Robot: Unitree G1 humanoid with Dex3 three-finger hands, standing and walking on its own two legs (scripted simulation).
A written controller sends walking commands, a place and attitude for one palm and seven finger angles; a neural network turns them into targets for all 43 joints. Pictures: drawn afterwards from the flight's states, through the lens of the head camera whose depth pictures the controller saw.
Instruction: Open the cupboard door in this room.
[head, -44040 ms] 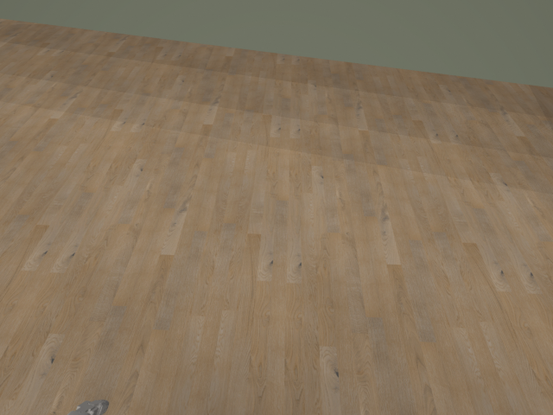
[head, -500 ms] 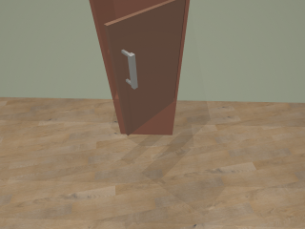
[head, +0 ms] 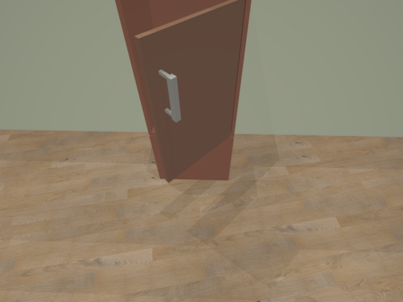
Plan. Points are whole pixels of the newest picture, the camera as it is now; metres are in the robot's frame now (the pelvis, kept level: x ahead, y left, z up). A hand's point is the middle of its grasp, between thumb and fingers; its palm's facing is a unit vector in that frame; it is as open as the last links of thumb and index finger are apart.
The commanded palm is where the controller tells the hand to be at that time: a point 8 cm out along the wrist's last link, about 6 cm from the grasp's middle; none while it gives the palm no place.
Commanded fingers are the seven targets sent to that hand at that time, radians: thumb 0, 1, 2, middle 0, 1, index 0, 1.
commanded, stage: walk to a spot facing it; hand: left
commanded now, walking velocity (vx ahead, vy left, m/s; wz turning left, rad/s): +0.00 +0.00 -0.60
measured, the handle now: (169, 96) +0.62 +0.13 +0.06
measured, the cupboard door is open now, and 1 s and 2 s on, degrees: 46 46 46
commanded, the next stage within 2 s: none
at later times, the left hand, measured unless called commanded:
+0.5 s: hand out of the picture +0.10 +0.17 -0.18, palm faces -0.16 -0.95 -0.25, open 7.4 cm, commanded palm none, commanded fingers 0.00 0.90 0.90 -0.20 -0.30 -0.20 -0.30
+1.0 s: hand (139, 300) +0.16 +0.16 -0.18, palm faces -0.40 -0.89 -0.23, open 7.4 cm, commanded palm none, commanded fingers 0.00 0.90 0.90 -0.20 -0.30 -0.20 -0.30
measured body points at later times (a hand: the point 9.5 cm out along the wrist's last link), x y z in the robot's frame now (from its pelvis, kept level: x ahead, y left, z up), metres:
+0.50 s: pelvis -0.01 -0.02 -0.02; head +0.03 -0.04 +0.42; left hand +0.11 +0.22 -0.16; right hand -0.04 -0.26 -0.19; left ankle +0.00 +0.13 -0.75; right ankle -0.02 -0.11 -0.75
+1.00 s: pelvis -0.01 +0.00 -0.01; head +0.04 +0.00 +0.44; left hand +0.18 +0.21 -0.16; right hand -0.03 -0.27 -0.14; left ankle +0.04 +0.13 -0.75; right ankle -0.07 -0.11 -0.68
